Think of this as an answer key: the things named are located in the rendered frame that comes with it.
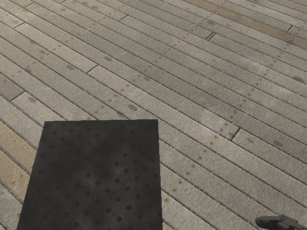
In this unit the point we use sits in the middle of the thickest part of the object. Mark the robot right hand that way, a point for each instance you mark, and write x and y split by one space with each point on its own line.
278 223

